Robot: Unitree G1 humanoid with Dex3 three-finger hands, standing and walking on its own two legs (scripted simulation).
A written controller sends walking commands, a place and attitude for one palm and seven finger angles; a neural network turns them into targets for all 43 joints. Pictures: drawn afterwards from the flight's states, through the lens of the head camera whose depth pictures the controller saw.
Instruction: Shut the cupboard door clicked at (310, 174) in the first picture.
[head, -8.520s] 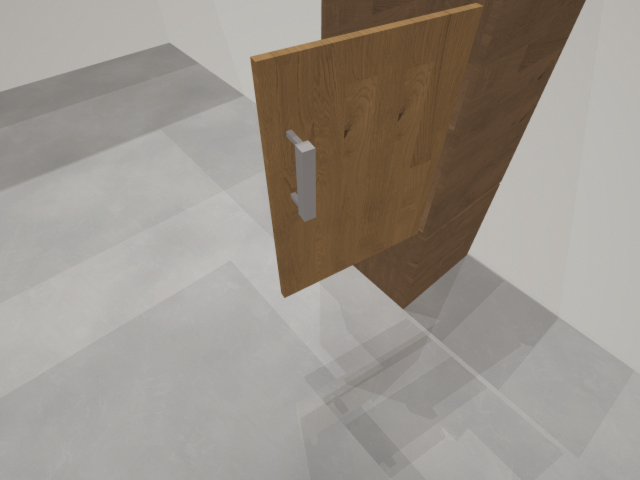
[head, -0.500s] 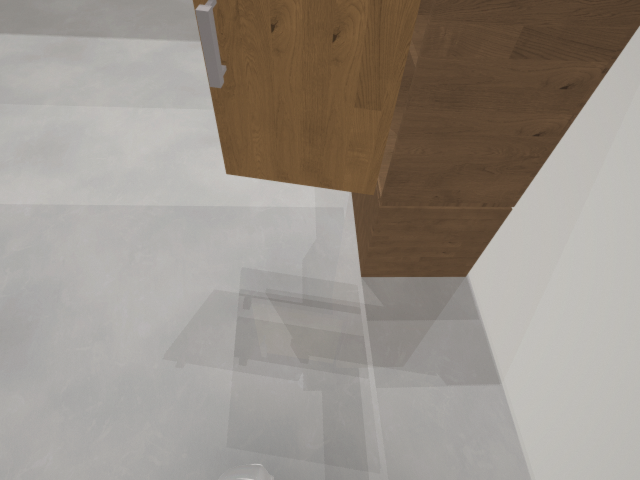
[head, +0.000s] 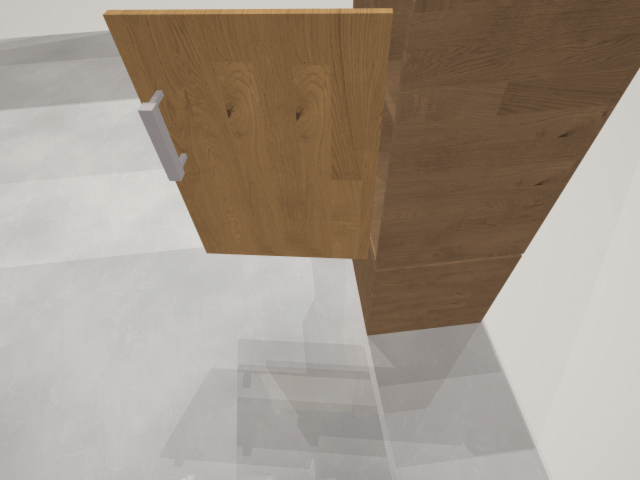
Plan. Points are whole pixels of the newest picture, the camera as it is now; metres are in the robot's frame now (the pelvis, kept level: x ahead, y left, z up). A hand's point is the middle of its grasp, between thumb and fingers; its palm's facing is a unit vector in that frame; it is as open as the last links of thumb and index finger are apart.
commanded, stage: take the last steps up to it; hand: left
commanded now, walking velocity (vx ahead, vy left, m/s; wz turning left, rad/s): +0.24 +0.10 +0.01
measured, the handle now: (167, 137) +0.66 +0.30 +0.05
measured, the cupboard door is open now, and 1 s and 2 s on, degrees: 80 80 80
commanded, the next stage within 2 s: come to a stop and stand still in 0.20 s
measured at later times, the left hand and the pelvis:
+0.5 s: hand (170, 463) +0.17 +0.24 -0.18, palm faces +0.04 -0.98 -0.18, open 7.4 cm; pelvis +0.16 +0.07 +0.00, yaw -2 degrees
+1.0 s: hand (169, 417) +0.24 +0.26 -0.18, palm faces -0.02 -0.97 -0.22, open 7.4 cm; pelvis +0.16 +0.08 -0.01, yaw -3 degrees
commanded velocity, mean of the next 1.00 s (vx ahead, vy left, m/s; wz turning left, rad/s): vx -0.06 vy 0.00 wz -0.01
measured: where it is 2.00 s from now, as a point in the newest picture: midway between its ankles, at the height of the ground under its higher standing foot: outside the picture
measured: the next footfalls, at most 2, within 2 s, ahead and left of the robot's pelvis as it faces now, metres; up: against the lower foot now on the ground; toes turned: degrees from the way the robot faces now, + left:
left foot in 0.28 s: +0.23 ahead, +0.17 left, +0.00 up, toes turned +6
right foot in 0.60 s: +0.21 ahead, -0.02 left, +0.00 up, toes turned -5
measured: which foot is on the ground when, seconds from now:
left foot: up 0.00-0.26, down 0.28-0.64, up 0.66-0.92, down 0.94-1.00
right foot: down 0.00-0.28, up 0.30-0.58, down 0.60-1.00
